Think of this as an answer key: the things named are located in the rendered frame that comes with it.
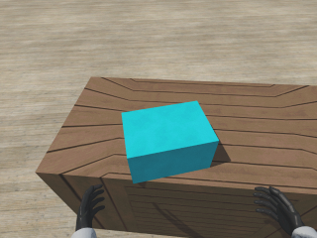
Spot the left robot hand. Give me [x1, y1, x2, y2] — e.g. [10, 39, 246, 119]
[75, 183, 105, 232]

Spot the left robot forearm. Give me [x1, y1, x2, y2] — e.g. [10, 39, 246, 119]
[70, 227, 97, 238]

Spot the right robot hand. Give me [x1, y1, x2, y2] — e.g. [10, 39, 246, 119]
[253, 186, 305, 236]

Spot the carton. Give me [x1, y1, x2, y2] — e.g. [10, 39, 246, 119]
[121, 100, 219, 183]

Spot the pedestal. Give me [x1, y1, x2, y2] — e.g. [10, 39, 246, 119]
[35, 76, 317, 238]

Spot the right robot forearm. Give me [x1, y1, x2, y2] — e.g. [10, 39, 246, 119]
[291, 226, 317, 238]

